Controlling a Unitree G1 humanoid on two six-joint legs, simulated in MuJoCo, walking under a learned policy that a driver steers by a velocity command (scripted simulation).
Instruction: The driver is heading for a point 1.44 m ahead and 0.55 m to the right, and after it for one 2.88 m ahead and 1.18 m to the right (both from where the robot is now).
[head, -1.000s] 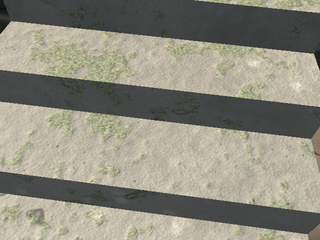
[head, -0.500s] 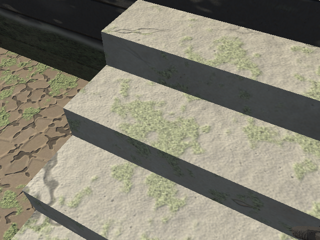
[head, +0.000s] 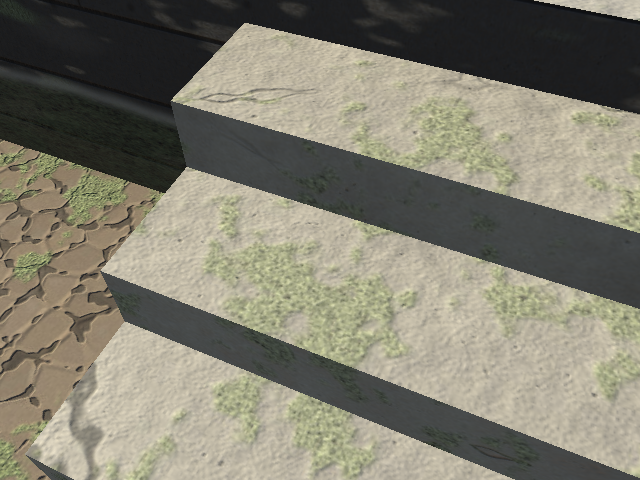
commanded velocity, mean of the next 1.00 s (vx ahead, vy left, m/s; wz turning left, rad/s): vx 0.00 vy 0.00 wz -0.44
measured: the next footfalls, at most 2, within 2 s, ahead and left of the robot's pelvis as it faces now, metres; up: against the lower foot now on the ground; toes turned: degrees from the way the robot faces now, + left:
right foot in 0.16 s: +0.00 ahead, -0.13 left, +0.00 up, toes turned -7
left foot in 0.76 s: +0.07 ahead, +0.08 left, +0.00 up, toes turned -27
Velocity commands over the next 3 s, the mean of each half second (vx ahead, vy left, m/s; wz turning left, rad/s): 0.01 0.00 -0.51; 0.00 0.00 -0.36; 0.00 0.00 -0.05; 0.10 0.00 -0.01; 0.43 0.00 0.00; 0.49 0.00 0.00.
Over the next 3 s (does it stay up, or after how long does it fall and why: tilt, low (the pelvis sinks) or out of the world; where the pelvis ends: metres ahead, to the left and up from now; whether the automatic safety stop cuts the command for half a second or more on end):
stays up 0.42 -0.28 0.24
